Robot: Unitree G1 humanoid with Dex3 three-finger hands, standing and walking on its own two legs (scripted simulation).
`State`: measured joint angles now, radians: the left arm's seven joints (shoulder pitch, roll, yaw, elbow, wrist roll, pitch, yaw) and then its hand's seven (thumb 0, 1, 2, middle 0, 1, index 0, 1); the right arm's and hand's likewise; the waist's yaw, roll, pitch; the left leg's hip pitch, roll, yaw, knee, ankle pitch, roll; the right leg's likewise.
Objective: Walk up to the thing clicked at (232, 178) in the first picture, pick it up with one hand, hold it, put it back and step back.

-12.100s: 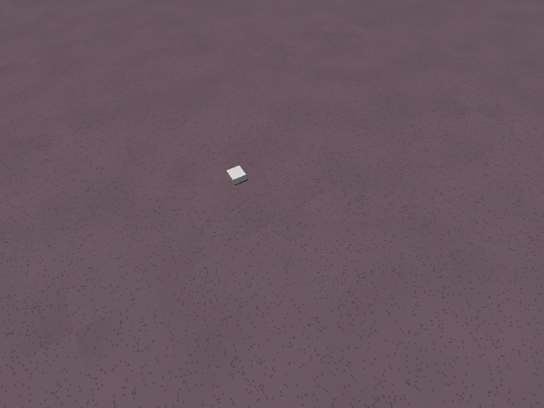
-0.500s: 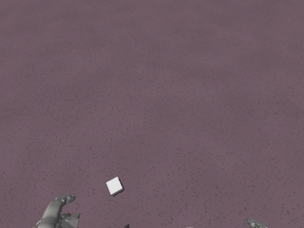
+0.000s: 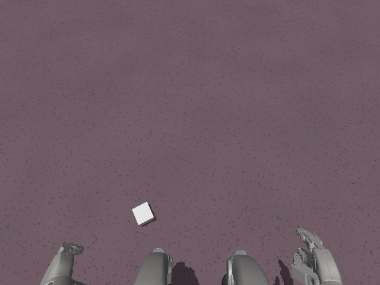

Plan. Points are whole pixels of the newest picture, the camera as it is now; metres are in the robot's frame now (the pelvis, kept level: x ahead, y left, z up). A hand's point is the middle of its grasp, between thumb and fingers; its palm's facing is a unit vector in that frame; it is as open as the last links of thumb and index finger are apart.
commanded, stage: rise first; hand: left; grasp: from above
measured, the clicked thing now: (143, 214) +0.39 +0.25 -0.67
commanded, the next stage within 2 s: none
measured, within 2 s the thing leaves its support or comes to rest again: neither
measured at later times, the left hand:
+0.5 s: hand (104, 245) +0.22 +0.30 -0.35, palm faces -0.32 -0.30 -0.90, open 13.4 cm
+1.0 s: hand (120, 224) +0.30 +0.29 -0.47, palm faces -0.31 -0.31 -0.90, open 13.6 cm
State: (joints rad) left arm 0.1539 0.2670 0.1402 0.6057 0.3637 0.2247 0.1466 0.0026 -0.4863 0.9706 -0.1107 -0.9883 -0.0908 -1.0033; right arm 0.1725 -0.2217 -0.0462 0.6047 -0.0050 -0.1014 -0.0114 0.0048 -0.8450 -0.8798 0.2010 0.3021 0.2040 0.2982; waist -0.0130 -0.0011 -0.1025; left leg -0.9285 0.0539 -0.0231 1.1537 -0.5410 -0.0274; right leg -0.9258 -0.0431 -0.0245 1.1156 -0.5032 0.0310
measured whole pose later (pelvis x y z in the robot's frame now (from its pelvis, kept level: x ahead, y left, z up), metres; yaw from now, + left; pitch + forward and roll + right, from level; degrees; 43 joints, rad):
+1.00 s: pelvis -0.09 +0.01 -0.30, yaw -3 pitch +34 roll -5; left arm -0.79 0.49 0.22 1.42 0.82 0.20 0.54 0.00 -0.48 0.97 -0.13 -1.08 -0.14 -1.06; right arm 0.13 -0.25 -0.01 0.87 -0.12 -0.22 0.13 0.00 -0.90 -0.90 0.20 0.30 0.20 0.30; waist -0.16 0.02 -0.13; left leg -2.14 0.02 -0.10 2.22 -0.68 -0.03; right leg -2.12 -0.03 0.00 2.15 -0.62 0.05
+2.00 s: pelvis -0.08 +0.01 -0.36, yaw -5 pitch +34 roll -7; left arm -0.95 0.63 0.33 1.61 0.95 0.09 0.60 0.00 -0.51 0.94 -0.11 -1.10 -0.13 -1.08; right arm 0.15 -0.30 0.02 0.87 -0.18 -0.25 0.29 0.00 -0.92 -0.90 0.20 0.30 0.20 0.30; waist -0.21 0.02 -0.03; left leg -2.32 0.01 -0.14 2.44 -0.72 -0.03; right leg -2.29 -0.01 -0.01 2.34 -0.64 0.06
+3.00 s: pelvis -0.08 +0.01 -0.37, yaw -9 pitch +31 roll -10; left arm -1.05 0.78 0.33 1.80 0.92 0.12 0.66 0.00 -0.57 0.97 -0.11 -1.07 -0.11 -1.07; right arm 0.16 -0.32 0.12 0.85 -0.22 -0.32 0.38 0.00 -0.92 -0.90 0.20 0.30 0.20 0.30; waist -0.32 -0.02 0.08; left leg -2.33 0.02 -0.20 2.49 -0.71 -0.03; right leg -2.28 0.01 -0.05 2.34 -0.61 0.07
